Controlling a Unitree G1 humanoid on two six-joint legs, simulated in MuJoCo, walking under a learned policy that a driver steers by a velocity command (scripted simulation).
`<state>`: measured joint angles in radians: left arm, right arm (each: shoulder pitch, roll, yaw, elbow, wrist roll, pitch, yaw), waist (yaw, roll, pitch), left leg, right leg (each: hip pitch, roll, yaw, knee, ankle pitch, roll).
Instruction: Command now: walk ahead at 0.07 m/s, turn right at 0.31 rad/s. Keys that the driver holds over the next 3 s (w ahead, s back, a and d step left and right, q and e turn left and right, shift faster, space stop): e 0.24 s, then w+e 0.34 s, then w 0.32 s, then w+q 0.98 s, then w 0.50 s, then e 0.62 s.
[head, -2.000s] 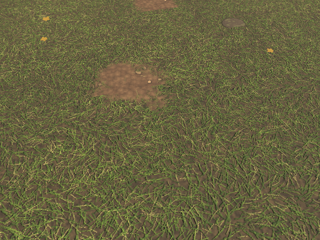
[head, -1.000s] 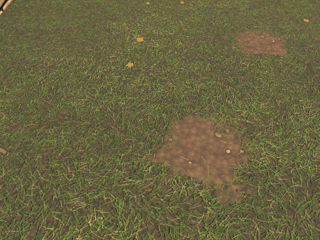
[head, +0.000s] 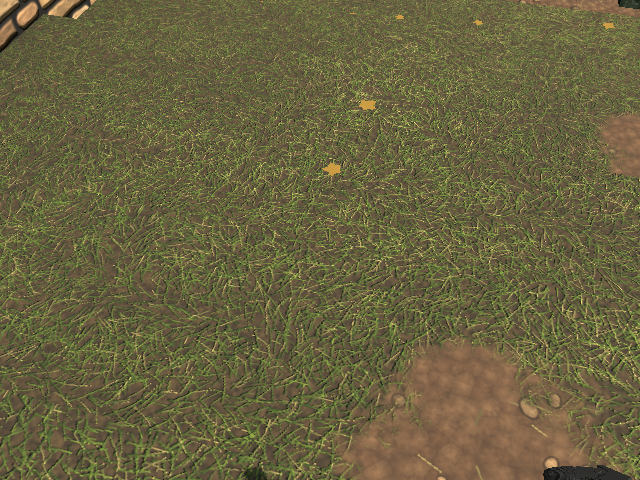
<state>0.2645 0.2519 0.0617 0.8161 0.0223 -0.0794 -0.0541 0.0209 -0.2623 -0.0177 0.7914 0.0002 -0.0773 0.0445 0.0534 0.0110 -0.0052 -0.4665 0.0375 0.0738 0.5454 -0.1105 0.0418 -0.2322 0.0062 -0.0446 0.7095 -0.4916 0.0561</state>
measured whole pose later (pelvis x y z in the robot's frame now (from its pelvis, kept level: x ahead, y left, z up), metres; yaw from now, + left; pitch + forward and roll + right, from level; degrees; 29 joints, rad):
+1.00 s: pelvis +0.25 -0.14 +0.00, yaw -23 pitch -1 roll +0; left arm 0.18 0.22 0.06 0.85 0.07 -0.12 -0.03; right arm 0.40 -0.21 -0.01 1.01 -0.08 -0.10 0.07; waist -0.01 0.01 0.05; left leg -0.22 0.07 -0.01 1.10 -0.46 0.07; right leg -0.32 0.04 -0.05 0.56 -0.23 -0.07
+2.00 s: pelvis +0.89 -0.31 -0.17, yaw +9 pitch +1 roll +1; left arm 0.19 0.24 -0.03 0.85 0.04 -0.13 -0.02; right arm 0.25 -0.26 -0.05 0.86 -0.09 -0.10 0.05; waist 0.00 0.01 0.03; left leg -0.49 -0.04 -0.07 1.26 -0.46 0.04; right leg -0.42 -0.03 -0.05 0.62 -0.20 -0.03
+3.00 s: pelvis +1.38 -0.26 -0.33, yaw -4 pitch +2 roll +1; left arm 0.24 0.29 0.07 0.85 0.05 -0.10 -0.04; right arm 0.25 -0.22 0.02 0.79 -0.05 -0.09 -0.01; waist -0.04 -0.03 0.03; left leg -0.62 0.09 -0.03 1.53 -0.62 -0.10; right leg -0.40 0.05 -0.03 0.48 -0.12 -0.11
